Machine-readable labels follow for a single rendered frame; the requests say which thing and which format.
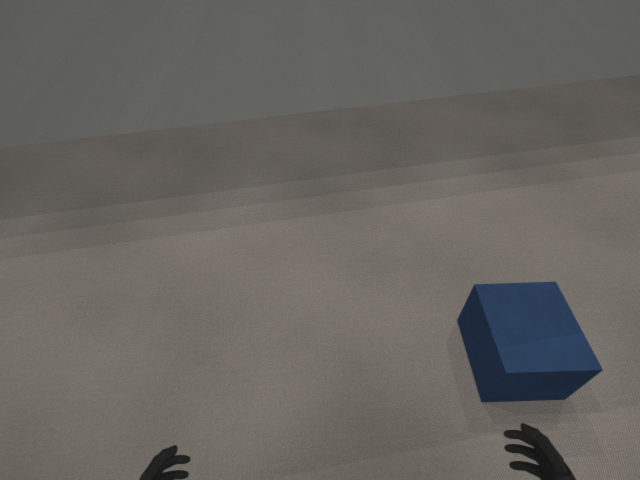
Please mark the carton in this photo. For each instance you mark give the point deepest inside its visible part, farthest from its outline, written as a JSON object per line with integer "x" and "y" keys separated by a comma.
{"x": 524, "y": 343}

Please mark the robot right hand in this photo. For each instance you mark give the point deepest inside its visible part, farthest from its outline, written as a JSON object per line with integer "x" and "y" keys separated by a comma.
{"x": 551, "y": 464}

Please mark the robot left hand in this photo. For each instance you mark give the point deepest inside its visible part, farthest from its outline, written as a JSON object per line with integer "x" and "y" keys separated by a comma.
{"x": 162, "y": 461}

